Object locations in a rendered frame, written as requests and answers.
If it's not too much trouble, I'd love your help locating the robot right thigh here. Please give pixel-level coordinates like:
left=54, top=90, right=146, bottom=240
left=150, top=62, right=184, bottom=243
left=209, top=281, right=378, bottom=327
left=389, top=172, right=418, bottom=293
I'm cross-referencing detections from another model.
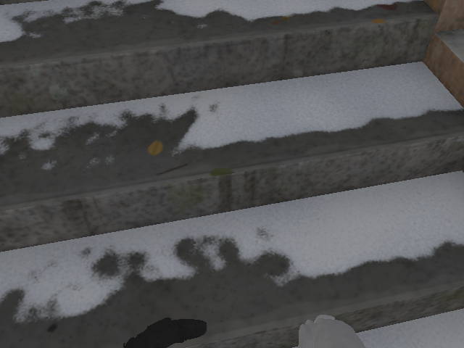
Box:
left=298, top=318, right=366, bottom=348

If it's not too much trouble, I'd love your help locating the robot left hand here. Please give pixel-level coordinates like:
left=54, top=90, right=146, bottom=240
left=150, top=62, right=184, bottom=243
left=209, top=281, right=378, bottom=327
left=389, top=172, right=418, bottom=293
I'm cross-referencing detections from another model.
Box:
left=123, top=318, right=207, bottom=348

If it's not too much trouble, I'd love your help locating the robot right shin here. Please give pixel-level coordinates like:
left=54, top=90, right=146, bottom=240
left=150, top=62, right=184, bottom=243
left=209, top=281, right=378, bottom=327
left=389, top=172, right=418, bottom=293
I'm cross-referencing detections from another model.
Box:
left=314, top=315, right=335, bottom=323

